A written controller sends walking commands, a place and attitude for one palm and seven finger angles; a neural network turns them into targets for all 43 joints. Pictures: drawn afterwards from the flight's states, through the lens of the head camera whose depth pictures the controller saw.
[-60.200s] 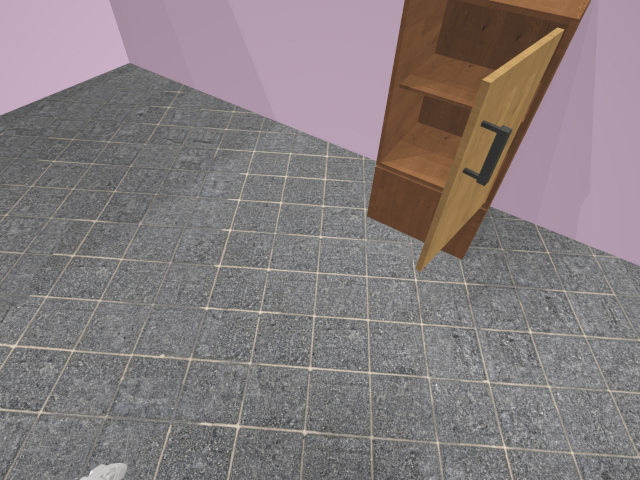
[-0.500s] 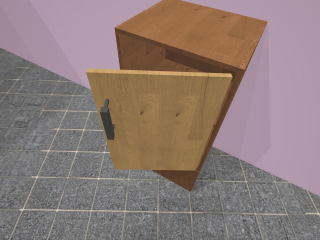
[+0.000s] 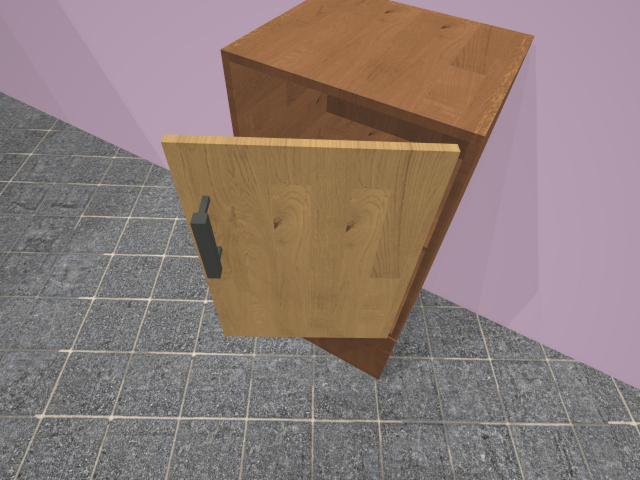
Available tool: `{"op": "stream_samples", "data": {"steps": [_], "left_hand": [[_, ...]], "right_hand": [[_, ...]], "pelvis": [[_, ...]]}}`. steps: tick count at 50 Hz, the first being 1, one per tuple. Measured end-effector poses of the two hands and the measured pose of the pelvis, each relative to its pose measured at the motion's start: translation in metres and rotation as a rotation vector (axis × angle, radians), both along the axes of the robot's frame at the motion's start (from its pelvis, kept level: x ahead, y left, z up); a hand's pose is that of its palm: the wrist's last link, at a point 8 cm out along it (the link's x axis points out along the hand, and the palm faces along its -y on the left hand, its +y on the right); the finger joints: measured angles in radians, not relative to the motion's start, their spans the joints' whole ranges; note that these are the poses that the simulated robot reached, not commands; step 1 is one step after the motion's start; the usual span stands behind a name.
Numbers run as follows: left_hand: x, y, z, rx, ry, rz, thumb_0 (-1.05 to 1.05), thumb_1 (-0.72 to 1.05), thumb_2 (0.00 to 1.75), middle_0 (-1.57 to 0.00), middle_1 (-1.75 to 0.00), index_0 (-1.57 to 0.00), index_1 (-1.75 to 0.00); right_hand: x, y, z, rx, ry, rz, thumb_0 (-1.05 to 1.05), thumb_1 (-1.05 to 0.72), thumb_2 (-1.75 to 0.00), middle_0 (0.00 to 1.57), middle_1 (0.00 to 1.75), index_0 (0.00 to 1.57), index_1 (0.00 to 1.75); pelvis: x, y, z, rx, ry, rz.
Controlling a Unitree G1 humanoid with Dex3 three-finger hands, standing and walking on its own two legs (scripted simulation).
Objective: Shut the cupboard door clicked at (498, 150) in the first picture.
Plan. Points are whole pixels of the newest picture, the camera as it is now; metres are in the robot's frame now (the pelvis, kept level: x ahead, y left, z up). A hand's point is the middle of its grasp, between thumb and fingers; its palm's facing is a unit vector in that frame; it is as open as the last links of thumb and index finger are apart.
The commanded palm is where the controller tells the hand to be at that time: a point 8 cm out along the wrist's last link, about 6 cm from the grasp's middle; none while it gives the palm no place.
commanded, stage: raise the hand and make a fist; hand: left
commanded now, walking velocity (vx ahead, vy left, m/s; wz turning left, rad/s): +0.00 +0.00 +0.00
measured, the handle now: (210, 238) +0.47 +0.21 -0.02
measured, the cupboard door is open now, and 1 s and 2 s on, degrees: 30 30 30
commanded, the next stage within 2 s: bring the fist close to the handle in 1.86 s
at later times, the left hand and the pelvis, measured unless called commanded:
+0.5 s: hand out of the picture +0.13 +0.18 -0.06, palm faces +0.21 -0.97 -0.10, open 5.5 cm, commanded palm +0.12 +0.22 -0.05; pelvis -0.01 -0.06 -0.12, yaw +4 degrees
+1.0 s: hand (186, 440) +0.18 +0.18 -0.06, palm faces +0.01 -1.00 +0.00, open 3.4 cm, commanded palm +0.15 +0.23 -0.04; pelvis -0.02 -0.02 -0.10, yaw +2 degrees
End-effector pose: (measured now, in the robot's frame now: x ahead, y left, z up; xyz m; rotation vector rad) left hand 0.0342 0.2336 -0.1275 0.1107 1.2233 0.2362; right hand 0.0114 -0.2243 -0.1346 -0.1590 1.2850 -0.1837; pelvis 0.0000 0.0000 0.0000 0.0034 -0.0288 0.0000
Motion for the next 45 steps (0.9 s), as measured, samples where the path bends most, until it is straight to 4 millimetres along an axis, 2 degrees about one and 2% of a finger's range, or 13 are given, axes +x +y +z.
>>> {"op": "stream_samples", "data": {"steps": [5, 7, 9, 13, 18, 20, 23, 28, 33, 36, 39, 42, 45], "left_hand": [[0.109, 0.004, 0.099, 0.108, -0.697, 0.007, 0.02, 0.93, 0.90, -0.22, -0.33, -0.23, -0.32], [0.140, -0.005, 0.127, 0.095, -0.908, -0.027, 0.02, 0.93, 0.90, -0.24, -0.35, -0.24, -0.34], [0.155, -0.015, 0.138, 0.044, -1.079, -0.071, 0.01, 0.92, 0.90, -0.26, -0.38, -0.27, -0.37], [0.142, -0.031, 0.112, -0.067, -1.237, -0.170, 0.00, 0.92, 0.90, -0.33, -0.44, -0.33, -0.44], [0.079, -0.022, 0.043, -0.068, -1.038, -0.102, 0.01, 0.91, 0.90, -0.42, -0.54, -0.42, -0.53], [0.058, -0.014, 0.037, -0.014, -1.005, -0.056, 0.01, 0.90, 0.90, -0.45, -0.57, -0.46, -0.57], [0.051, -0.007, 0.056, 0.081, -1.115, -0.061, 0.02, 0.90, 0.90, -0.51, -0.63, -0.51, -0.63], [0.096, -0.017, 0.090, 0.058, -1.356, -0.237, 0.02, 0.90, 0.90, -0.59, -0.73, -0.60, -0.73], [0.142, -0.025, 0.069, -0.162, -1.148, -0.298, 0.01, 0.90, 0.90, -0.68, -0.83, -0.69, -0.83], [0.142, -0.020, 0.067, -0.168, -1.032, -0.231, 0.01, 0.90, 0.90, -0.74, -0.89, -0.74, -0.89], [0.130, -0.006, 0.081, -0.079, -1.057, -0.155, 0.02, 0.90, 0.90, -0.79, -0.95, -0.80, -0.94], [0.117, 0.006, 0.094, 0.004, -1.141, -0.122, 0.02, 0.90, 0.90, -0.85, -1.01, -0.85, -1.00], [0.111, 0.009, 0.091, 0.007, -1.192, -0.141, 0.01, 0.90, 0.90, -0.90, -1.07, -0.90, -1.06]], "right_hand": [[0.051, -0.023, 0.015, -0.033, -0.351, 0.067, 0.02, -0.93, -0.90, 0.20, 0.30, 0.20, 0.30], [0.078, -0.033, 0.020, -0.034, -0.471, 0.091, 0.02, -0.92, -0.90, 0.20, 0.30, 0.20, 0.30], [0.104, -0.042, 0.026, -0.043, -0.574, 0.109, 0.02, -0.92, -0.90, 0.20, 0.30, 0.20, 0.30], [0.151, -0.059, 0.038, -0.080, -0.705, 0.179, 0.02, -0.91, -0.90, 0.20, 0.30, 0.20, 0.30], [0.203, -0.071, 0.031, -0.127, -0.783, 0.295, 0.02, -0.91, -0.90, 0.20, 0.30, 0.20, 0.30], [0.220, -0.068, 0.021, -0.126, -0.801, 0.330, 0.02, -0.91, -0.90, 0.20, 0.30, 0.20, 0.30], [0.237, -0.057, 0.000, -0.102, -0.810, 0.367, 0.02, -0.91, -0.90, 0.20, 0.30, 0.20, 0.30], [0.233, -0.032, -0.040, -0.014, -0.772, 0.342, 0.02, -0.91, -0.90, 0.20, 0.30, 0.20, 0.30], [0.194, -0.021, -0.057, 0.057, -0.658, 0.212, 0.02, -0.91, -0.90, 0.21, 0.30, 0.21, 0.30], [0.167, -0.024, -0.053, 0.050, -0.592, 0.144, 0.02, -0.91, -0.90, 0.21, 0.30, 0.21, 0.30], [0.147, -0.030, -0.046, 0.013, -0.546, 0.116, 0.02, -0.91, -0.90, 0.21, 0.30, 0.21, 0.30], [0.136, -0.037, -0.042, -0.031, -0.518, 0.136, 0.02, -0.91, -0.90, 0.21, 0.30, 0.21, 0.30], [0.135, -0.041, -0.040, -0.072, -0.515, 0.173, 0.02, -0.91, -0.90, 0.21, 0.30, 0.20, 0.30]], "pelvis": [[0.003, -0.008, -0.008, 0.010, 0.020, 0.044], [0.000, -0.011, -0.013, 0.004, 0.051, 0.050], [-0.003, -0.017, -0.023, 0.008, 0.099, 0.039], [-0.007, -0.035, -0.048, 0.017, 0.177, 0.026], [-0.009, -0.050, -0.082, 0.003, 0.250, 0.047], [-0.008, -0.054, -0.094, -0.012, 0.274, 0.058], [-0.009, -0.057, -0.109, -0.034, 0.297, 0.072], [-0.014, -0.057, -0.123, -0.054, 0.315, 0.077], [-0.014, -0.053, -0.116, -0.042, 0.319, 0.064], [-0.010, -0.047, -0.104, -0.030, 0.315, 0.051], [-0.007, -0.040, -0.095, -0.026, 0.311, 0.040], [-0.007, -0.033, -0.093, -0.032, 0.311, 0.042], [-0.011, -0.026, -0.097, -0.044, 0.314, 0.049]]}}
